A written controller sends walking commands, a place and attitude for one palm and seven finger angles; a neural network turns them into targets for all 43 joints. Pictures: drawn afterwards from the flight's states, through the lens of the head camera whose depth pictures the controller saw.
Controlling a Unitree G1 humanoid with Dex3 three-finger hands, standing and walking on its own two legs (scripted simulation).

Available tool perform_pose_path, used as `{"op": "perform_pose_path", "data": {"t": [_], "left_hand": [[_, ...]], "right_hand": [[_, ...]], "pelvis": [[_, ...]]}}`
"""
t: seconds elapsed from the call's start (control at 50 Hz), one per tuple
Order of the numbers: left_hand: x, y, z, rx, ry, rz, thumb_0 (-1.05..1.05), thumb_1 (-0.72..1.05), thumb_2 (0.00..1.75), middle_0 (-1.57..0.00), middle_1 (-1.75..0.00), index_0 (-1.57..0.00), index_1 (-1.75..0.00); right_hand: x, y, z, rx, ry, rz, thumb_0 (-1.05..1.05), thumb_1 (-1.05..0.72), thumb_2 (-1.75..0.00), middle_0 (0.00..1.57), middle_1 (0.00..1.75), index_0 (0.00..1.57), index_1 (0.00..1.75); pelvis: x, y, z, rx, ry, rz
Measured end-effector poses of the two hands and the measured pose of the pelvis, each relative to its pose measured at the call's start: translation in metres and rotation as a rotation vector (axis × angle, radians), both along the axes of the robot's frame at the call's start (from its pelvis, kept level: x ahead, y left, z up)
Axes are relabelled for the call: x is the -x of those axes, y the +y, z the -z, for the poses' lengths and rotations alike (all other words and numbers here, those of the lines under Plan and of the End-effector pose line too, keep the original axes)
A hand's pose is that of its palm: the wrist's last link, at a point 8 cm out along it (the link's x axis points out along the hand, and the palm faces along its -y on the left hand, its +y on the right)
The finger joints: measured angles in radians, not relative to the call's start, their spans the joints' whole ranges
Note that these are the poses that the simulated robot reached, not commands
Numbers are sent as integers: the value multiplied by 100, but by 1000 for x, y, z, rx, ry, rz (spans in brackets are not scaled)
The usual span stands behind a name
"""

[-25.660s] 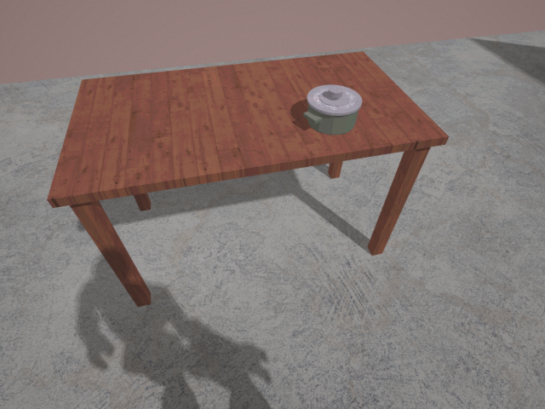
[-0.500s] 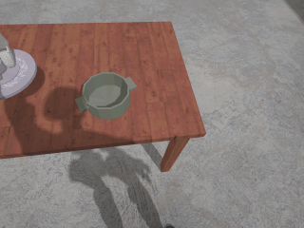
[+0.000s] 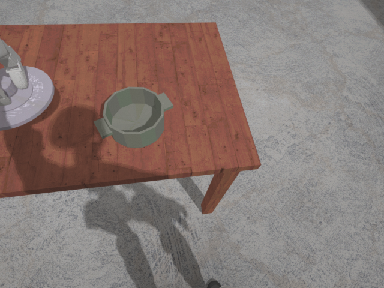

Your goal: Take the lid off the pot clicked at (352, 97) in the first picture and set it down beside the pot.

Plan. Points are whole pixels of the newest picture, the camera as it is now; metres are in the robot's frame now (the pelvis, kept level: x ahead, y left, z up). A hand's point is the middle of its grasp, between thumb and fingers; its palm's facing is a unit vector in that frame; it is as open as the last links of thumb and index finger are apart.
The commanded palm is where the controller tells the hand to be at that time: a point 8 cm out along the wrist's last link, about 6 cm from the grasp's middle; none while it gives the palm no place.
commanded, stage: lower the lid onto the table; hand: left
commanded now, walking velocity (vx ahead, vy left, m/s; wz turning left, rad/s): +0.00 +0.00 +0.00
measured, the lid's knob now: (1, 87) +0.50 +0.34 +0.09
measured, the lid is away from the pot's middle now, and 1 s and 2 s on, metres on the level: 0.23 0.24 0.25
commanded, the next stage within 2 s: none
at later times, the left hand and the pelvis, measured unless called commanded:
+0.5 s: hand (4, 95) +0.48 +0.33 +0.09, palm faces -0.47 -0.11 -0.88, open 6.4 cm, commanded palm +0.55 +0.33 +0.16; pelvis +0.00 -0.01 -0.01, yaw +0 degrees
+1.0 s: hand (7, 109) +0.47 +0.34 +0.06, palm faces -0.49 -0.12 -0.86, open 6.4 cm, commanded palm +0.56 +0.35 +0.12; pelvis +0.00 -0.01 -0.01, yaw -1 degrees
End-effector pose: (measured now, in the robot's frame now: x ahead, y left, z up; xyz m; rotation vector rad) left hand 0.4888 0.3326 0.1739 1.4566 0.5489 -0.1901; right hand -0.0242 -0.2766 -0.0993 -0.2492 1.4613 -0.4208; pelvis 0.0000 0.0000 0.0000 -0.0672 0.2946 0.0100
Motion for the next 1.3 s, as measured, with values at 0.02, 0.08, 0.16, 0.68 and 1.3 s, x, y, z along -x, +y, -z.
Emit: {"op": "perform_pose_path", "data": {"t": [0.02, 0.08, 0.16, 0.68, 1.3], "left_hand": [[0, 0, 1, -1, 0, -1, 4, 36, 42, -75, -96, -85, -99], [1, 1, 3, -12, 7, -1, 4, 36, 41, -75, -96, -85, -99], [1, 3, 6, -7, 9, -10, 4, 36, 42, -75, -96, -85, -99], [1, 0, 32, 2, 23, -6, 4, 36, 42, -75, -96, -85, -100], [-2, 16, 84, 13, 77, 44, 4, 36, 42, -75, -96, -85, -100]], "right_hand": [[2, 0, 0, 2, 2, 2, 0, -90, -90, 21, 30, 20, 30], [7, 0, -1, 2, 16, 5, 0, -90, -90, 21, 30, 20, 30], [14, -1, -1, 6, 35, 15, 0, -90, -90, 21, 30, 20, 30], [24, -8, 1, 22, 60, 35, 0, -90, -90, 21, 30, 20, 30], [31, 7, 6, 50, 123, 31, 0, -90, -90, 21, 30, 21, 30]], "pelvis": [[0, 0, 0, 0, 2, -1], [0, -1, 0, 2, 4, -6], [0, -2, 1, 2, 9, -3], [4, -10, 8, 5, 37, 9], [6, 5, 21, 28, 96, 9]]}}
